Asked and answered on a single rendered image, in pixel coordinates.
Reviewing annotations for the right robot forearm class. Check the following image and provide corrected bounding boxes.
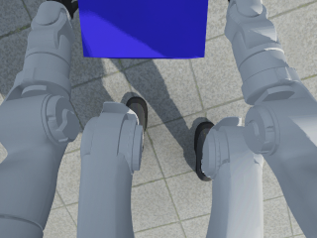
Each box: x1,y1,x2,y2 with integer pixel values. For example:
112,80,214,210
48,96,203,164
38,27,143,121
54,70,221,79
224,0,317,106

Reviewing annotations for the robot left upper arm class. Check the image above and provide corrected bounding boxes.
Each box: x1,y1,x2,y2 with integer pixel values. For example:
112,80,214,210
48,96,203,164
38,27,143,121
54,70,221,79
0,93,79,238

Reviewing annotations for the robot left foot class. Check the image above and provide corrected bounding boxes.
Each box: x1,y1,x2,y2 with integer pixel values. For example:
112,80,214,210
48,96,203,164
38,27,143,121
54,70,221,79
126,96,148,149

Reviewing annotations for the carton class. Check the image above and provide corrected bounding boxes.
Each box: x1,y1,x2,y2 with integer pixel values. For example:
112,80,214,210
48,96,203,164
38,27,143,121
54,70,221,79
77,0,209,60

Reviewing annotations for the robot right upper arm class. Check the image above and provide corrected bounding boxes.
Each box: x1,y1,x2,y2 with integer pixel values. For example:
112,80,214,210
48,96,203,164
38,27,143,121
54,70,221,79
243,97,317,238

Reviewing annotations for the robot left hand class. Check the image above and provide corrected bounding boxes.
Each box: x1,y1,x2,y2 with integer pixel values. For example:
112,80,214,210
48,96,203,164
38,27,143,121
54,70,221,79
47,0,79,19

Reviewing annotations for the left robot forearm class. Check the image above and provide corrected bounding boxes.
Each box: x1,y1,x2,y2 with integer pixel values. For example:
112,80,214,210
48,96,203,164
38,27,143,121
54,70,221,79
0,0,75,143

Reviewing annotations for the left robot thigh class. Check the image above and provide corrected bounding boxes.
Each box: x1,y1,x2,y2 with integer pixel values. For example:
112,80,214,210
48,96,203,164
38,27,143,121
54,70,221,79
76,112,144,238

